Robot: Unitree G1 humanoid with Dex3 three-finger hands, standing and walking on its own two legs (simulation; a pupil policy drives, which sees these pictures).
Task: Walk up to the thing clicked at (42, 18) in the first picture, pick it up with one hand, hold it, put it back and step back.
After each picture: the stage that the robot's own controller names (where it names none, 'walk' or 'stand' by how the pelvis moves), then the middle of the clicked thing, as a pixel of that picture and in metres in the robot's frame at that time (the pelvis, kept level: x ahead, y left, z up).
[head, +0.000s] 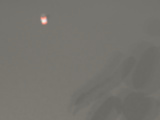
stand; (43, 18) +1.91 +0.57 -0.72
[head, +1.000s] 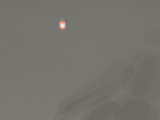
walk; (62, 23) +1.83 +0.25 -0.70
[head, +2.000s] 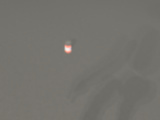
walk; (68, 46) +1.28 +0.15 -0.71
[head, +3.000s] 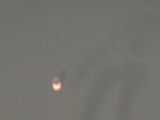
walk; (56, 83) +0.83 +0.23 -0.71
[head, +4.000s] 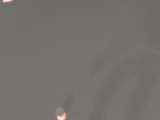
walk; (60, 113) +0.54 +0.23 -0.69
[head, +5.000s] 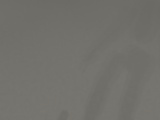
stand; out of the picture +0.39 +0.21 -0.71
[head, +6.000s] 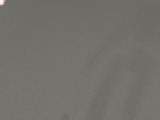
stand; out of the picture +0.37 +0.21 -0.72
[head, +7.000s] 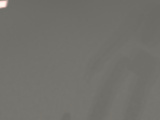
stand; out of the picture +0.40 +0.22 -0.72
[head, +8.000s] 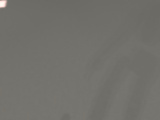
stand; out of the picture +0.39 +0.22 -0.72
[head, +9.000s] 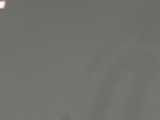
stand; out of the picture +0.38 +0.22 -0.72
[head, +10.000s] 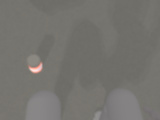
go down; (34, 63) +0.48 +0.20 -0.39
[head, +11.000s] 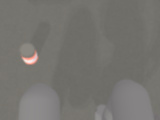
go down; (28, 54) +0.49 +0.21 -0.31
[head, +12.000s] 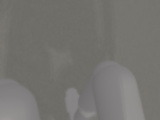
close in; out of the picture +0.48 +0.25 -0.24
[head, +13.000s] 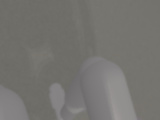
close; out of the picture +0.47 +0.27 -0.23
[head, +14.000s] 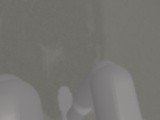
lift; out of the picture +0.43 +0.25 -0.24
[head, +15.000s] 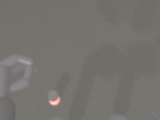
close; (53, 97) +0.43 +0.18 -0.53
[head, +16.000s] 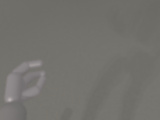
close; out of the picture +0.39 +0.18 -0.68
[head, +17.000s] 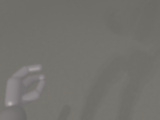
stand; out of the picture +0.40 +0.18 -0.67
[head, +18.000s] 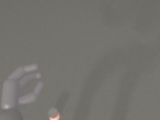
stand; (53, 114) +0.40 +0.18 -0.64
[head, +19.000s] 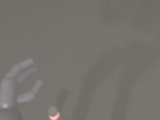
stand; (53, 113) +0.40 +0.18 -0.62
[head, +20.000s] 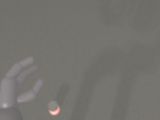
stand; (53, 107) +0.41 +0.18 -0.59
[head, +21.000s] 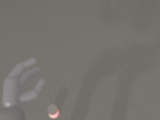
stand; (53, 111) +0.41 +0.18 -0.61
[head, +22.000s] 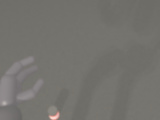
stand; (53, 112) +0.40 +0.18 -0.61
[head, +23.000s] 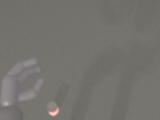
close; (52, 108) +0.41 +0.18 -0.59
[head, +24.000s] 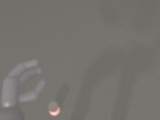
close; (53, 108) +0.41 +0.18 -0.59
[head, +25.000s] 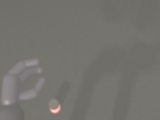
close; (54, 105) +0.41 +0.18 -0.58
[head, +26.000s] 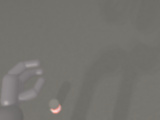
close; (54, 105) +0.41 +0.18 -0.58
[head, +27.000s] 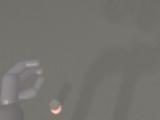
close; (55, 106) +0.41 +0.18 -0.59
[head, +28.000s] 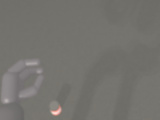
close; (55, 107) +0.41 +0.18 -0.59
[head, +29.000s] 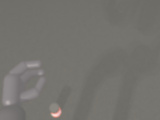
close; (55, 109) +0.41 +0.18 -0.60
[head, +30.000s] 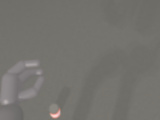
close; (54, 110) +0.41 +0.18 -0.60
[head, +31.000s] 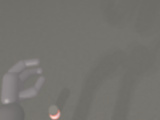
close; (54, 112) +0.41 +0.18 -0.61
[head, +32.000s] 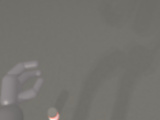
close; (53, 114) +0.40 +0.18 -0.62
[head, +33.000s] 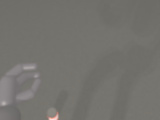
close; (52, 114) +0.41 +0.18 -0.62
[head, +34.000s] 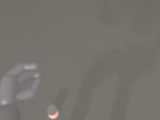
close; (52, 111) +0.41 +0.18 -0.61
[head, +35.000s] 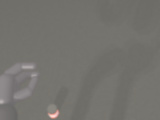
close; (52, 110) +0.41 +0.18 -0.61
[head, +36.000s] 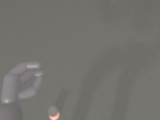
close; (53, 113) +0.40 +0.18 -0.63
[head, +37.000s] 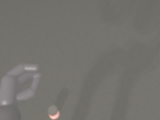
close; (53, 112) +0.41 +0.18 -0.62
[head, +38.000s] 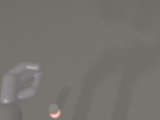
close; (54, 110) +0.41 +0.18 -0.61
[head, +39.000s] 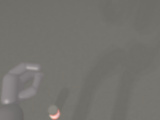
close; (53, 112) +0.41 +0.18 -0.61
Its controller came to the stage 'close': yes
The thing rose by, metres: 0.01
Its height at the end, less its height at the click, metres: +0.00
